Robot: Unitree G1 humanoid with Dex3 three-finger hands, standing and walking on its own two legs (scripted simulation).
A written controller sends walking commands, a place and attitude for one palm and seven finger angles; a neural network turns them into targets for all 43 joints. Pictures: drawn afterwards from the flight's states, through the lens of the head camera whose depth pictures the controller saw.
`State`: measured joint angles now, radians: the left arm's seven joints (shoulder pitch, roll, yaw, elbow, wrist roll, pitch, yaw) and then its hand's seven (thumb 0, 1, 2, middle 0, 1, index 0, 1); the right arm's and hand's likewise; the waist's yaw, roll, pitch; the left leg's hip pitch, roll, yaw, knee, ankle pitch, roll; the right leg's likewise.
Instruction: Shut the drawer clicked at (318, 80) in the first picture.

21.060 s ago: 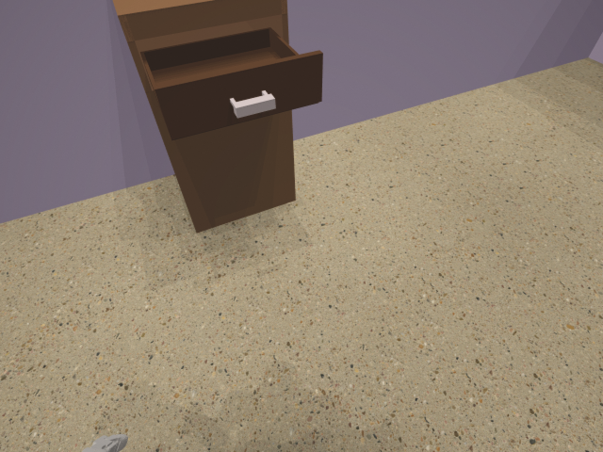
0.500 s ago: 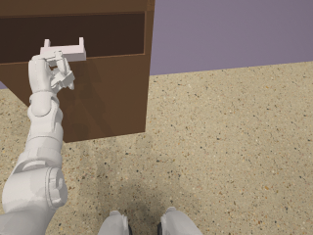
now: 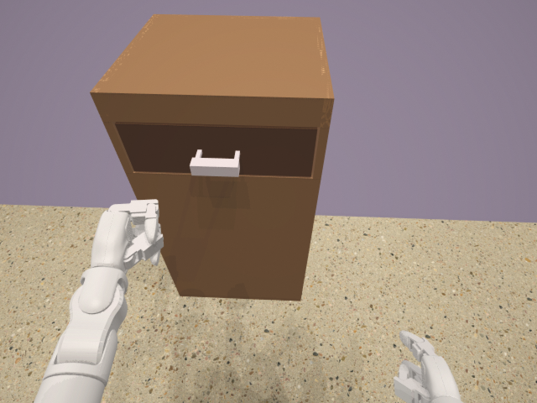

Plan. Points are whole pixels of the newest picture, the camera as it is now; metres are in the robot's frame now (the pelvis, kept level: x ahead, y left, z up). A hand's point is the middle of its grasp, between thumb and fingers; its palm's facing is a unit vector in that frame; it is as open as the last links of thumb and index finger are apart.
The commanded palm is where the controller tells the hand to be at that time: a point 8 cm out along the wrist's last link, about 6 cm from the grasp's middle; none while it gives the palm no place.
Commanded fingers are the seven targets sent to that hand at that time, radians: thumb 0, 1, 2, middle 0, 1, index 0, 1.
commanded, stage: draw the hand back to the body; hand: left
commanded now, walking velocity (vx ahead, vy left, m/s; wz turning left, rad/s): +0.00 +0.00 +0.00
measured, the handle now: (216, 160) +0.60 +0.16 +0.00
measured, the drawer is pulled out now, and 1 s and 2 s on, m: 0.00 0.00 0.00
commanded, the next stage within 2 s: step back with the hand held close in 0.72 s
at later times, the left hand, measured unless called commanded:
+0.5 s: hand (48, 296) +0.19 +0.24 +0.17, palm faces +0.37 -0.86 -0.35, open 3.3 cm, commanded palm +0.13 +0.28 +0.19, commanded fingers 0.00 0.90 0.90 -1.40 -1.60 -1.40 -1.60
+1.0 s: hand (33, 299) +0.18 +0.24 +0.19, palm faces +0.39 -0.81 -0.43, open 3.3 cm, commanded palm +0.12 +0.28 +0.19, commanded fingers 0.00 0.90 0.90 -1.40 -1.60 -1.40 -1.60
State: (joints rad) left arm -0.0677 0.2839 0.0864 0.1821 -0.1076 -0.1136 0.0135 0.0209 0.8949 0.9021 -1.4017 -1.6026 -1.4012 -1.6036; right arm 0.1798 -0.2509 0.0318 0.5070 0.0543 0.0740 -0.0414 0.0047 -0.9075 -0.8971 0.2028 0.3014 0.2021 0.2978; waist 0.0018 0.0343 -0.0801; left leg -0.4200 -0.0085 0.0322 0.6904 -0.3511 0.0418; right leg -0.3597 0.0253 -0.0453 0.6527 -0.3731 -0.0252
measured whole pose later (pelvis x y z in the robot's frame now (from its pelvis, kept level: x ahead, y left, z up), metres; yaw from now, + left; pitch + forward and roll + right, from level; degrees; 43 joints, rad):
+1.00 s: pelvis +0.00 -0.01 +0.02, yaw +1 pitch -2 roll -1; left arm 0.56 0.35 0.34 -0.49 -0.07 -0.16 0.10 0.02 0.89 0.90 -1.41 -1.60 -1.40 -1.60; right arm 0.17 -0.24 0.02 0.59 0.00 -0.02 -0.05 0.01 -0.90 -0.90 0.21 0.30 0.21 0.30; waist 0.02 0.06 0.01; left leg -0.19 -0.01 0.01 0.44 -0.23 0.03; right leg -0.10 0.04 -0.06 0.35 -0.23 -0.03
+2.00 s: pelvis -0.15 +0.01 -0.01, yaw +10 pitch -2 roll -3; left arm 0.56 0.43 0.43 -0.61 0.00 -0.28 0.13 0.02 0.88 0.90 -1.41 -1.60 -1.41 -1.60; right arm 0.20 -0.22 -0.03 0.57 -0.01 -0.07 -0.07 0.01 -0.90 -0.90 0.21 0.30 0.21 0.30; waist -0.05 0.01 0.07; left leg -0.54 0.01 0.07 0.63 -0.15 0.09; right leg -0.41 0.10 0.05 0.71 -0.28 0.01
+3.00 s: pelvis -0.34 -0.03 +0.01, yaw -1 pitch -1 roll +1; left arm 0.63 0.36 0.35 -0.50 -0.02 -0.26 0.15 0.02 0.88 0.90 -1.41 -1.60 -1.41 -1.60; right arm 0.30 -0.25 -0.04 0.66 0.01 -0.11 -0.07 0.01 -0.91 -0.90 0.20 0.30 0.20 0.30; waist -0.04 -0.02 -0.04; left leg -0.28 0.00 0.07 0.54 -0.23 0.02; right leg -0.14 0.02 -0.03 0.54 -0.38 -0.03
